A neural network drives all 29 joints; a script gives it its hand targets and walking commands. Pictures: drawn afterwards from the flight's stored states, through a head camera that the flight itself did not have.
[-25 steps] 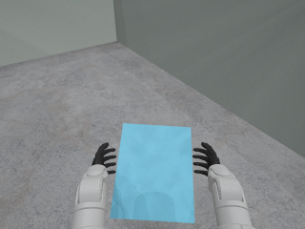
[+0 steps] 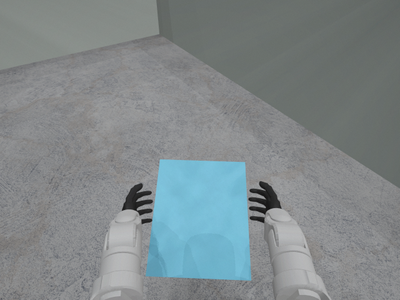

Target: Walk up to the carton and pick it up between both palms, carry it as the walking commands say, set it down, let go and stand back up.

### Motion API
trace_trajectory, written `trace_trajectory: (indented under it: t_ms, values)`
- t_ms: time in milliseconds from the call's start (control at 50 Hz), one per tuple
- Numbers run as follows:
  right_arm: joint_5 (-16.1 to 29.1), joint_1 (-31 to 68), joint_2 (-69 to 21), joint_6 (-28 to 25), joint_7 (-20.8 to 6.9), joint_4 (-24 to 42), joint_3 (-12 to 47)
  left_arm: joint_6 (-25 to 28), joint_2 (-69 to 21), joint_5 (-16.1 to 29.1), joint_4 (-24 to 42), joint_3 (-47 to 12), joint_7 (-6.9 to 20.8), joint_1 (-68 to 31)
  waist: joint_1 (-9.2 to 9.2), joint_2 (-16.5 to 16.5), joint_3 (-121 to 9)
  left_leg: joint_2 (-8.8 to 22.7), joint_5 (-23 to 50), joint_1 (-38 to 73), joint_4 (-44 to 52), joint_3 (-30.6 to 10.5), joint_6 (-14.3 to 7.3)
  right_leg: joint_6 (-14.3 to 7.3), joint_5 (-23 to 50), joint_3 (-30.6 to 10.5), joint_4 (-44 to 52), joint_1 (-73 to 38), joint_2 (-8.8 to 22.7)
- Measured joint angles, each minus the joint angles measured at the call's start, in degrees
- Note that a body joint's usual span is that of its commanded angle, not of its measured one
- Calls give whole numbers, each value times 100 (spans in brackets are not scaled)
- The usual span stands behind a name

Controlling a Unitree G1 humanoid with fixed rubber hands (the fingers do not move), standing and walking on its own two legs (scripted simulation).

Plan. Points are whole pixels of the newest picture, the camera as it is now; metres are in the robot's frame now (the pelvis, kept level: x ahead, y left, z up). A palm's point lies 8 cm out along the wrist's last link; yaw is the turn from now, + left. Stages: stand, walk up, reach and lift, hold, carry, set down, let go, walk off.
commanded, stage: set down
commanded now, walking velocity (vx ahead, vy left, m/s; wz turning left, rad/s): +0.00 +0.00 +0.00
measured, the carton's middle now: (200, 219) +0.35 +0.05 -0.10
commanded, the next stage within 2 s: none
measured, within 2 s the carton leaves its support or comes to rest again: neither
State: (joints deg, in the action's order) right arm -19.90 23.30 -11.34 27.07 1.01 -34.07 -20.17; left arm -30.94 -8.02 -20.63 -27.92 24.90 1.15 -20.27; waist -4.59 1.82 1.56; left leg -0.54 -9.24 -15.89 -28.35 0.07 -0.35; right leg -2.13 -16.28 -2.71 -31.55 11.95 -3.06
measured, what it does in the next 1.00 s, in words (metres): lowers itself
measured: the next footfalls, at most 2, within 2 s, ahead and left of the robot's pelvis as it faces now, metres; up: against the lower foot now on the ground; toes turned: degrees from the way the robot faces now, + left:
none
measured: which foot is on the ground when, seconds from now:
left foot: down 0.00-1.00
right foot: down 0.00-1.00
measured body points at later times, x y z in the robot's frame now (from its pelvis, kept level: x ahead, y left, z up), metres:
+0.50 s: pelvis -0.03 +0.01 -0.05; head +0.10 +0.04 +0.38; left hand +0.32 +0.21 -0.11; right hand +0.35 -0.10 -0.10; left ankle +0.07 +0.12 -0.73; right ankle +0.01 -0.10 -0.73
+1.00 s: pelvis -0.05 +0.00 -0.13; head +0.13 +0.03 +0.28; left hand +0.33 +0.21 -0.19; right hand +0.37 -0.09 -0.19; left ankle +0.07 +0.12 -0.73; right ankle +0.01 -0.10 -0.73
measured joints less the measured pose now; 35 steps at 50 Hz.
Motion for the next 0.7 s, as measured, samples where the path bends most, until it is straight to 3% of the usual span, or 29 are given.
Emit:
trace_trajectory:
  t_ms: [180, 360, 580, 700]
  values:
    - [168, -35, 17, -752, 74, 1, 32, 787, -57, 144, 55, -16, -89, 83, -2, 31, -146, 10, -76, -1315, -512, 25, -20, 38, -67, -8, -497, 1310, -20]
    - [294, 214, -55, -1295, 154, 1, -128, 1245, -37, 381, 145, -35, -311, -149, 70, 155, -339, 11, -202, -2770, -1253, 72, -49, 88, -223, -25, -1297, 2793, -36]
    - [372, 741, 109, -1422, 10, -73, -350, 1466, -121, 262, 60, 214, -306, -695, 109, 213, -685, 11, -411, -4360, -2240, 115, -66, 135, -478, -30, -2359, 4410, -58]
    - [536, 872, 97, -1390, 158, -43, -291, 1430, -53, 483, 105, 214, -351, -797, 89, 224, -852, 44, -548, -5098, -2779, 108, -53, 125, -620, -3, -2897, 5142, -102]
